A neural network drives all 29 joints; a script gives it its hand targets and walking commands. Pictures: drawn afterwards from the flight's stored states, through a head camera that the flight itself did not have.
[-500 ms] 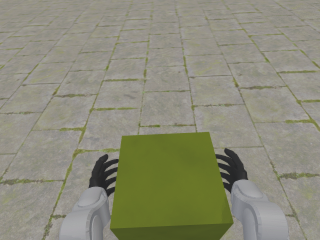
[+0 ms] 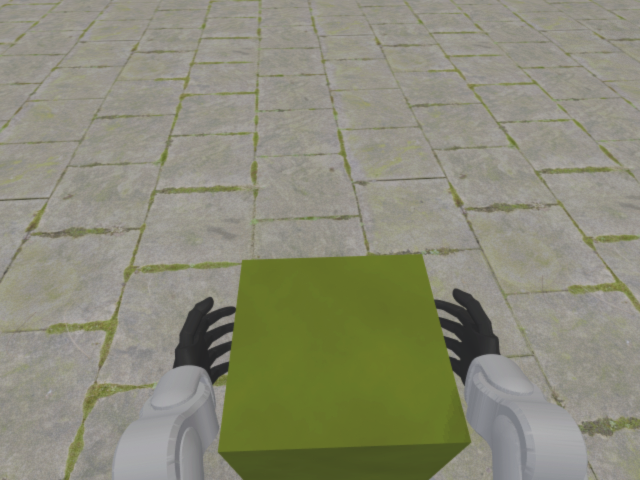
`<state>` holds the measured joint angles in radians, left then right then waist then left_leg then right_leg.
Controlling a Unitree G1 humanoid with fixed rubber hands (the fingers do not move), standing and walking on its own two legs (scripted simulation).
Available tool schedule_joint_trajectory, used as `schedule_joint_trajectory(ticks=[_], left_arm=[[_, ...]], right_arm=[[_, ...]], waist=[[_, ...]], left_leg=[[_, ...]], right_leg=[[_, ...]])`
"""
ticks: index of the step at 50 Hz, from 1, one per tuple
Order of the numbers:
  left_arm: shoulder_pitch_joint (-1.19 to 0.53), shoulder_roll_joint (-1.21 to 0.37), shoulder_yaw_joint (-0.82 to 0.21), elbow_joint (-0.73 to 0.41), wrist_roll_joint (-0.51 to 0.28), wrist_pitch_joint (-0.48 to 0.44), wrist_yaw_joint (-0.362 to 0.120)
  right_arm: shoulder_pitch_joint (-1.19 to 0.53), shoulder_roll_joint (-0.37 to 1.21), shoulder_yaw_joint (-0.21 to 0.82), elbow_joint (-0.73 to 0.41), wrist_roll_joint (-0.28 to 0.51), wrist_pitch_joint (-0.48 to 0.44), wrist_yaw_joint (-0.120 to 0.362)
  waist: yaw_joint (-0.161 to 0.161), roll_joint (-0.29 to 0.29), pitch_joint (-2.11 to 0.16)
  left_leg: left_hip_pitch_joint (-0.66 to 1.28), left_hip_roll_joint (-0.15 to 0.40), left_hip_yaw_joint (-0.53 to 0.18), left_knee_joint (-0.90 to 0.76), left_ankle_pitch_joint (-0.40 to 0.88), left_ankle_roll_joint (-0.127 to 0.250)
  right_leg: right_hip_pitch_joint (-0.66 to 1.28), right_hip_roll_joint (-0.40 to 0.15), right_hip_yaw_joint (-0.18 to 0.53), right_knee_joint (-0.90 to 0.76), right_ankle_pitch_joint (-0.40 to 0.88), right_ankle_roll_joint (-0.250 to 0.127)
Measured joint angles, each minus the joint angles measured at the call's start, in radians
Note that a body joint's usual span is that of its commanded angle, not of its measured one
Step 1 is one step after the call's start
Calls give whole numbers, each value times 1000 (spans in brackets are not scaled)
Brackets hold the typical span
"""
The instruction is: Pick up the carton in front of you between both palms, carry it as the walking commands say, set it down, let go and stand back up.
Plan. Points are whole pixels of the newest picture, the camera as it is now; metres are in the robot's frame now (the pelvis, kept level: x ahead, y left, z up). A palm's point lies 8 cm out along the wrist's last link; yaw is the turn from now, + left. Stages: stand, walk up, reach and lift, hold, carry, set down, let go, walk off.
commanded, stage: carry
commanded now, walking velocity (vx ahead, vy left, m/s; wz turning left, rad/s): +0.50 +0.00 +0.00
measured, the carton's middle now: (335, 382) +0.24 -0.01 +0.00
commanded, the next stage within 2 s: none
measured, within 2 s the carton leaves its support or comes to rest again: neither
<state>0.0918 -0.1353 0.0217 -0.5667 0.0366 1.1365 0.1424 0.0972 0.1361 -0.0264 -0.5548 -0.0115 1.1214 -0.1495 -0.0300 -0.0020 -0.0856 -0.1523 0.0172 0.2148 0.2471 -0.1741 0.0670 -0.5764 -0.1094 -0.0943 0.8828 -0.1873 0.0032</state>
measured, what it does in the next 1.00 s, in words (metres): walks ahead: right foot, then left foot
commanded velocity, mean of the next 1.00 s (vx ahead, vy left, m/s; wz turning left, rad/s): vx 0.37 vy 0.00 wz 0.00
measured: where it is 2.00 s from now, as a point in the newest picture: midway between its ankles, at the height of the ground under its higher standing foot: (315, 328)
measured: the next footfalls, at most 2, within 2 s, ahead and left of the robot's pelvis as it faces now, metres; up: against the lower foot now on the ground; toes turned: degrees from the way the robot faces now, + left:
right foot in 0.24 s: +0.38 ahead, -0.13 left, +0.00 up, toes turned -9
left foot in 0.76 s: +0.73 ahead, +0.09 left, +0.00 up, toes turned +16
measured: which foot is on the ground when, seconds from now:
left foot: down 0.00-0.28, up 0.30-0.74, down 0.76-1.00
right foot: up 0.00-0.22, down 0.24-0.78, up 0.80-1.00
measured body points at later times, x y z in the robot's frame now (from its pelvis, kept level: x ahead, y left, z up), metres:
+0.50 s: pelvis +0.35 -0.05 +0.00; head +0.36 -0.07 +0.45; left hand +0.57 +0.12 +0.06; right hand +0.59 -0.18 +0.06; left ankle +0.35 +0.11 -0.68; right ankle +0.34 -0.12 -0.75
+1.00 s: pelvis +0.67 +0.02 +0.00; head +0.70 +0.04 +0.45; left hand +0.92 +0.17 +0.06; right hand +0.91 -0.14 +0.08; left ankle +0.68 +0.09 -0.75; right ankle +0.68 -0.12 -0.70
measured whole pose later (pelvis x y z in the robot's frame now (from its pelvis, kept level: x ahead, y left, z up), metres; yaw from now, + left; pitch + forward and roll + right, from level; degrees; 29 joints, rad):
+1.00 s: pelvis +0.67 +0.02 +0.00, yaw +0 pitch +4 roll -2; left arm 0.07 -0.13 0.02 -0.60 0.03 1.14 0.14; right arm 0.09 0.14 -0.04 -0.59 -0.01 1.11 -0.15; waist -0.02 -0.02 -0.01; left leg -0.23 0.04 0.21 0.30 -0.14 0.07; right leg -0.49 -0.07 -0.09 0.84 -0.29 0.01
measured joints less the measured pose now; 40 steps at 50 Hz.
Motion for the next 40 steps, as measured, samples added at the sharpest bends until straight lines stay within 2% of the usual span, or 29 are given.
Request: schedule_joint_trajectory(ticks=[5, 11, 12, 13, 14, 15, 17, 19, 22, 29, 32, 35, 37, 38, 39, 40], left_arm=[[4, 0, 4, -33, -4, 10, 6], [2, 0, 9, -40, -18, 36, 15], [-2, 0, 9, -34, -20, 37, 15], [-7, 0, 6, -15, -21, 32, 15], [-18, 1, 3, 13, -20, 25, 14], [-27, 2, 3, 37, -20, 21, 13], [-25, 1, 5, 60, -19, 13, 11], [-7, -1, 10, 57, -19, 1, 4], [16, -3, 12, 46, -13, -23, -2], [31, -2, 5, 29, -14, -49, -12], [30, -1, 0, 3, -21, -41, -11], [27, 0, -2, -27, -27, -23, -5], [24, 0, 0, -47, -30, -8, 3], [21, 0, 4, -54, -30, -1, 7], [10, 0, 15, -46, -30, 6, 10], [-2, -1, 26, -34, -30, 12, 12]], right_arm=[[-9, -1, 5, -18, 6, 8, 0], [-8, -1, 6, -29, 3, 36, -2], [-7, -1, 4, -30, 2, 39, -3], [-9, -1, -4, -24, 0, 41, -3], [-13, -1, -13, -11, -2, 41, -3], [-17, -1, -19, 3, -5, 41, -3], [-20, -1, -21, 21, -10, 41, -3], [-12, -1, -9, 26, -17, 31, 1], [-3, -1, 8, 32, -30, 6, 9], [20, -2, 21, 3, -39, -19, 11], [25, -2, 18, -33, -26, -8, 0], [22, -2, 13, -63, -10, 10, -8], [11, -2, 10, -70, 1, 21, -10], [1, -2, 10, -65, 5, 25, -10], [-13, -2, 10, -42, 7, 21, -10], [-28, -3, 9, -18, 8, 21, -11]], waist=[[13, -4, -26], [19, 5, -24], [19, 9, -18], [26, 30, -11], [32, 46, -2], [40, 44, 8], [46, 32, 32], [51, 23, 47], [56, 14, 50], [44, 8, -1], [34, 11, -13], [33, 8, -18], [36, -3, -14], [35, -10, -10], [27, -33, -4], [19, -40, 5]], left_leg=[[144, -2, -16, -69, -67, -29], [300, 17, -30, -49, -218, -88], [307, 30, -30, 9, -264, -99], [286, 59, -27, 119, -316, -102], [220, 89, -40, 297, -294, -96], [128, 87, -85, 504, -280, -90], [-54, 58, -153, 828, -250, -68], [-192, 54, -162, 937, -190, -50], [-331, 72, -150, 872, -103, -49], [-457, 104, -105, 519, 60, -84], [-453, 95, -74, 384, 114, -81], [-418, 73, -39, 284, 148, -62], [-364, 48, -6, 231, 133, -47], [-331, 36, 7, 217, 130, -38], [-333, 24, 19, 265, 108, -16], [-333, 21, 24, 303, 69, 5]], right_leg=[[-33, -10, -33, -211, 112, 12], [36, 34, -106, -379, 148, -27], [73, 49, -124, -407, 133, -33], [92, 68, -136, -396, 141, -63], [93, 75, -146, -351, 107, -84], [98, 72, -148, -325, 68, -94], [143, 67, -145, -351, 33, -86], [205, 69, -140, -418, 31, -79], [300, 74, -127, -518, 28, -78], [510, 79, -102, -675, -28, -45], [597, 80, -99, -702, -82, -22], [680, 78, -94, -705, -153, 8], [714, 63, -87, -642, -229, 30], [705, 46, -88, -552, -284, 36], [655, 12, -86, -400, -299, 34], [571, 4, -51, -202, -284, 28]])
